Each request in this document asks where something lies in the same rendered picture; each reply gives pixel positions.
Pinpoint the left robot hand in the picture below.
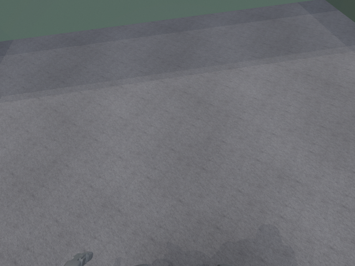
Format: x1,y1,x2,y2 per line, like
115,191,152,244
64,252,93,266

